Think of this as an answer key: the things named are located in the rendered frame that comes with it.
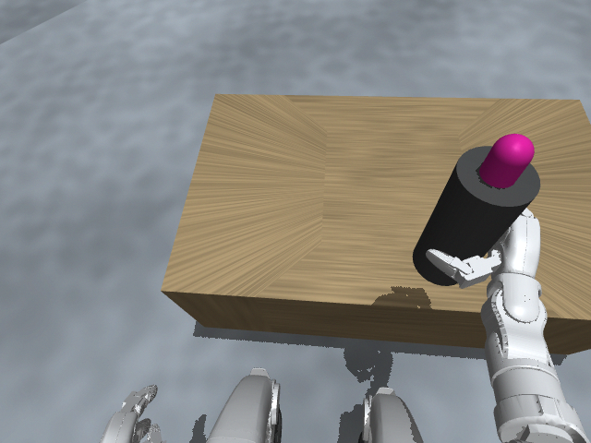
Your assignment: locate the right robot hand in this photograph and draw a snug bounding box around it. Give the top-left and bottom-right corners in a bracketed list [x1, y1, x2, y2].
[426, 208, 540, 289]

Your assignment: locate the bottle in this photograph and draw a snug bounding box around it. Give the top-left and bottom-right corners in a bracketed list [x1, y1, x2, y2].
[413, 134, 540, 286]

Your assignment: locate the left robot hand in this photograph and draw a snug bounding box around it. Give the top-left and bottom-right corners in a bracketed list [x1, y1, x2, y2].
[100, 385, 167, 443]

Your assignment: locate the right robot arm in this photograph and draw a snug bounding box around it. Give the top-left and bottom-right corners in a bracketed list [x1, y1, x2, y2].
[481, 272, 590, 443]

